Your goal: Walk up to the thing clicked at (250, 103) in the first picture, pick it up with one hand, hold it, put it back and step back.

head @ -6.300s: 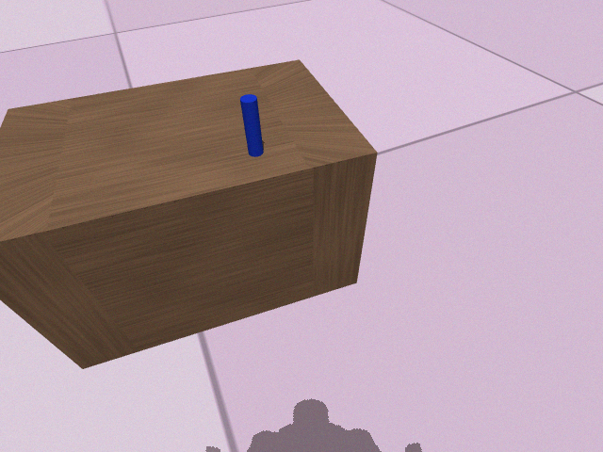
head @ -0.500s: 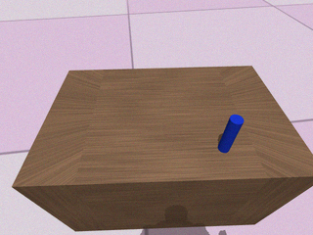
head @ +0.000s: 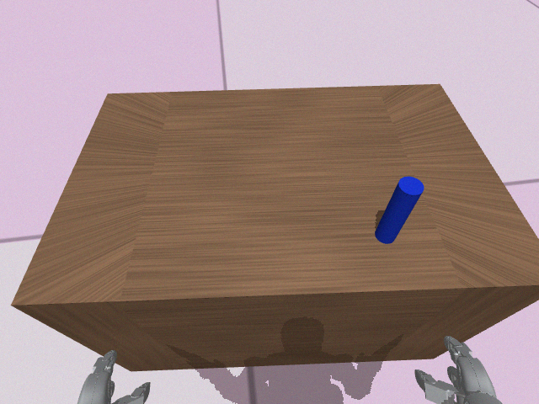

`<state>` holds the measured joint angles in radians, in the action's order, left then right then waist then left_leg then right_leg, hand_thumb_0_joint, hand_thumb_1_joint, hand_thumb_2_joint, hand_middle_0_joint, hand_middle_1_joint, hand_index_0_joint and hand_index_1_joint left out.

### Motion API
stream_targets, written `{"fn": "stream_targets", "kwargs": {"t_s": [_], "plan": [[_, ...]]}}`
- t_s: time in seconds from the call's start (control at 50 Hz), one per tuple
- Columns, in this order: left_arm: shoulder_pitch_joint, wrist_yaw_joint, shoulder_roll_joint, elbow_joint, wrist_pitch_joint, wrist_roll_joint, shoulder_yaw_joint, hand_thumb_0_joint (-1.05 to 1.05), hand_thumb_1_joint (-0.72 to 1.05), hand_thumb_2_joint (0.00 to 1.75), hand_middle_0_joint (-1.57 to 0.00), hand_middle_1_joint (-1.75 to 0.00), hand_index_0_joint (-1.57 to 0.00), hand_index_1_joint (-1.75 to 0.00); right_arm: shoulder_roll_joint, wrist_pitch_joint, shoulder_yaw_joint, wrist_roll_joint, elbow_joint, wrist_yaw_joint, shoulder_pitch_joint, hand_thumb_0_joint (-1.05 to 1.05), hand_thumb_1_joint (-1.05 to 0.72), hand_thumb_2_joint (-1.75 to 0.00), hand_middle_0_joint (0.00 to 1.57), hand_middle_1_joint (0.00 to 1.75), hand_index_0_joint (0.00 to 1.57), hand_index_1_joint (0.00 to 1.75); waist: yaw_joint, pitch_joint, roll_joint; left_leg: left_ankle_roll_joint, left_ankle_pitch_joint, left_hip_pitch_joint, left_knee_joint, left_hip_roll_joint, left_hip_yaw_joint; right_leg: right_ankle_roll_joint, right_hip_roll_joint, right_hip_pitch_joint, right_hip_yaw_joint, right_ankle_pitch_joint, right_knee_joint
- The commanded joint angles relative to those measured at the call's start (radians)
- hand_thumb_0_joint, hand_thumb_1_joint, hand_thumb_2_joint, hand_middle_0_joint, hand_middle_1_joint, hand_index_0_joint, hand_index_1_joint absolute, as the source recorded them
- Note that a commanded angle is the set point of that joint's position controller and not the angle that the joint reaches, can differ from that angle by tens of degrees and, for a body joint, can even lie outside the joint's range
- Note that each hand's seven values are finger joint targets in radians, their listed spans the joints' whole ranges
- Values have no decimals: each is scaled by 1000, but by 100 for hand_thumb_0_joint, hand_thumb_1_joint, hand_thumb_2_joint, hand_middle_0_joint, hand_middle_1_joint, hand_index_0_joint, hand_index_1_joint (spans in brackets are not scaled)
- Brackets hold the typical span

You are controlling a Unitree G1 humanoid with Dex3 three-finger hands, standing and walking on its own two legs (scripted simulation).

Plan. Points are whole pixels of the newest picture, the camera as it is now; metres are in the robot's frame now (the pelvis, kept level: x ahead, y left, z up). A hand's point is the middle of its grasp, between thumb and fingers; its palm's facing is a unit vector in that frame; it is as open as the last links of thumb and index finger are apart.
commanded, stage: rise first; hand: right
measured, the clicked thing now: (396, 213) +0.45 -0.23 -0.04
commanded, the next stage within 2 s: go down in 1.26 s
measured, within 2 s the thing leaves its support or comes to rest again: neither
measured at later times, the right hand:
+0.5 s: hand (465, 355) +0.20 -0.26 -0.04, palm faces +0.24 +0.91 -0.32, open 17.2 cm
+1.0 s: hand (492, 362) +0.18 -0.27 +0.01, palm faces +0.28 +0.90 -0.34, open 17.5 cm
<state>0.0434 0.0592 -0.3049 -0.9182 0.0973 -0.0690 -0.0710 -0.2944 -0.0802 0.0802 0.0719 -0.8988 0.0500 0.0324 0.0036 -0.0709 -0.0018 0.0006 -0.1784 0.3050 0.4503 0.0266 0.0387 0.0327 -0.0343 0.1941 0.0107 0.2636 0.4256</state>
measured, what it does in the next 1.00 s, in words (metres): stands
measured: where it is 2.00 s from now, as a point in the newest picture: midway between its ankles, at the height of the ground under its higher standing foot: outside the picture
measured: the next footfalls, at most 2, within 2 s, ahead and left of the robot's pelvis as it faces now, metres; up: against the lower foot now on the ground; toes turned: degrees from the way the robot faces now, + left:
none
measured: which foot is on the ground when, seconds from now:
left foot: down 0.00-1.00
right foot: down 0.00-1.00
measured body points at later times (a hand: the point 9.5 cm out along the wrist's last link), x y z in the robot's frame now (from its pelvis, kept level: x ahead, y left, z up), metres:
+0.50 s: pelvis +0.02 -0.02 +0.00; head +0.02 -0.01 +0.45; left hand +0.19 +0.24 -0.08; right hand +0.18 -0.31 -0.02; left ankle +0.03 +0.12 -0.74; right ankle -0.03 -0.14 -0.74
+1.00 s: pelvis +0.00 -0.01 +0.00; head +0.00 +0.00 +0.45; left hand +0.17 +0.25 -0.08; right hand +0.16 -0.31 +0.03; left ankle +0.03 +0.12 -0.74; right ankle -0.03 -0.14 -0.74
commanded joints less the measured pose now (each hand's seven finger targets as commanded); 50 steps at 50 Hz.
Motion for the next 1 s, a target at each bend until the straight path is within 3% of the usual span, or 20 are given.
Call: {"fn": "stream_targets", "kwargs": {"t_s": [0.0, 0.04, 0.1, 0.14, 0.16, 0.22, 0.26, 0.32, 0.38, 0.42, 0.44, 0.46, 0.52, 0.62, 0.68, 0.74, 0.82, 0.9, 0.94, 0.98], "plan": [[96, 18, -154, 80, 13, 34, -106, 0, 12, 16, -4, -5, -5, -4, -233, -24, 137, -23, 196, 23, 164, 0, -7, -17, 6, 5, 6, 5, 16, 308, -14, -1, 267, -241, -37, -13, 11, -35, 39, 12, 32, -302, -40], [55, 22, -154, 137, 3, 35, -105, 0, 2, 13, -4, -5, -6, -4, -225, -19, 121, -24, 307, 22, 103, 0, 2, -15, 6, 5, 6, 5, -3, 302, -38, -4, 258, -235, -50, -13, 14, -33, 43, -6, 36, -281, -52], [49, 21, -95, 208, 0, 27, -77, 0, -16, 10, -5, -5, -6, -4, -150, -9, 84, -13, 394, 15, 106, 0, 18, -11, 6, 5, 6, 5, -4, 216, -7, -7, 191, -190, -76, -17, 26, -39, 35, 24, 32, -224, -70], [43, 27, -120, 255, 3, 29, -92, 0, -31, 7, -6, -5, -6, -5, -174, -8, 103, -17, 442, 21, 135, 0, 32, -9, 5, 5, 5, 5, 5, 195, -7, -2, 168, -182, -83, -21, 33, -37, 30, 30, 29, -217, -81], [39, 25, -88, 274, 5, 27, -66, 0, -36, 7, -6, -5, -6, -5, -154, -11, 82, -16, 480, 18, 137, 0, 36, -8, 5, 6, 5, 6, 15, 176, -16, -1, 150, -178, -83, -19, 36, -35, 31, 24, 27, -203, -87], [-9, 33, -108, 332, 20, 32, -77, 0, -51, 4, -6, -6, -6, -5, -154, -21, 77, -21, 581, 25, 81, 0, 48, -6, 5, 6, 5, 6, 4, 180, -9, 0, 145, -182, -84, -17, 36, -37, 27, 3, 19, -201, -90], [5, 39, -133, 403, 29, 37, -91, 0, -53, 4, -6, -6, -6, -6, -170, -25, 98, -25, 628, 31, 124, 0, 52, -5, 4, 6, 5, 6, 4, 211, 1, 4, 177, -206, -75, -20, 39, -34, 23, -26, 12, -247, -87], [65, 38, -82, 418, 28, 41, -59, 0, -53, 4, -6, -6, -6, -6, -176, -32, 116, -29, 692, 37, 169, 0, 54, -5, 4, 6, 5, 6, 19, 217, -12, 4, 220, -237, -70, -17, 41, -33, 27, -47, 12, -304, -80], [109, 40, -95, 447, 26, 43, -74, 0, -51, 3, -6, -6, -7, -5, -179, -29, 139, -30, 720, 40, 231, 0, 58, -4, 4, 6, 5, 6, 15, 215, -15, 4, 245, -250, -68, -19, 43, -30, 25, -68, 14, -340, -79], [158, 28, -29, 434, 20, 42, -30, 0, -52, 3, -6, -6, -6, -5, -156, -30, 135, -30, 759, 33, 270, 0, 57, -4, 4, 6, 5, 6, 27, 183, -40, 7, 256, -256, -70, -17, 47, -26, 28, -53, 15, -352, -84], [137, 29, -65, 434, 18, 42, -60, 0, -52, 3, -6, -6, -6, -5, -175, -27, 152, -31, 754, 34, 277, 0, 58, -4, 4, 6, 5, 6, 32, 170, -41, 7, 261, -257, -73, -16, 45, -25, 29, -44, 17, -359, -84], [116, 25, -55, 422, 16, 43, -54, 0, -52, 3, -6, -6, -6, -5, -158, -26, 136, -30, 771, 30, 274, 0, 59, -4, 4, 6, 5, 6, 32, 152, -61, 6, 249, -250, -75, -14, 43, -24, 30, -43, 21, -341, -89], [152, 17, -99, 376, 13, 45, -111, 0, -53, 3, -6, -5, -6, -5, -159, -22, 152, -27, 809, 21, 281, 0, 58, -4, 4, 6, 5, 6, 14, 122, -69, 8, 221, -227, -79, -20, 50, -22, 22, -41, 18, -325, -97], [62, 1, -51, 425, 24, 44, -62, 0, -54, 4, -6, -6, -6, -5, -150, -41, 145, -27, 912, 10, 269, 0, 56, -4, 4, 6, 5, 6, 33, 125, -38, 6, 205, -243, -87, -19, 52, -28, 22, -44, 15, -299, -98], [50, 15, -121, 461, 34, 50, -119, 0, -55, 5, -6, -6, -6, -6, -165, -52, 168, -29, 917, 16, 262, 0, 56, -4, 5, 6, 5, 6, 20, 137, 11, 1, 177, -246, -95, -15, 49, -35, 25, -55, 13, -262, -103], [79, 15, -108, 437, 35, 53, -127, 0, -54, 5, -6, -6, -6, -6, -174, -63, 188, -32, 927, 17, 303, 0, 57, -4, 4, 6, 5, 6, 30, 145, 2, 2, 185, -258, -91, -12, 51, -36, 28, -65, 12, -272, -97], [110, 9, -57, 429, 35, 52, -90, 0, -55, 6, -6, -6, -5, -6, -160, -76, 181, -33, 959, 13, 326, 0, 57, -4, 4, 6, 5, 6, 34, 145, -11, 4, 203, -265, -91, -12, 50, -35, 30, -62, 17, -292, -99], [88, 6, -78, 400, 39, 50, -110, 0, -55, 6, -6, -5, -5, -6, -171, -89, 189, -31, 1003, 8, 290, 0, 56, -4, 5, 6, 5, 6, 33, 86, -61, 8, 99, -232, -109, -13, 51, -33, 31, -32, 16, -183, -125], [83, 3, -49, 385, 43, 50, -86, 0, -55, 5, -5, -5, -5, -6, -170, -96, 196, -30, 997, 6, 308, 0, 57, -4, 4, 6, 5, 6, 38, 69, -45, 4, 68, -231, -125, -9, 49, -40, 37, -13, 21, -147, -127], [92, 6, -86, 392, 50, 51, -121, 0, -55, 5, -5, -5, -5, -5, -189, -104, 219, -28, 1004, 6, 308, 0, 56, -4, 5, 6, 5, 6, 27, 72, -35, 2, 42, -224, -128, -10, 49, -44, 40, -13, 22, -117, -129]]}}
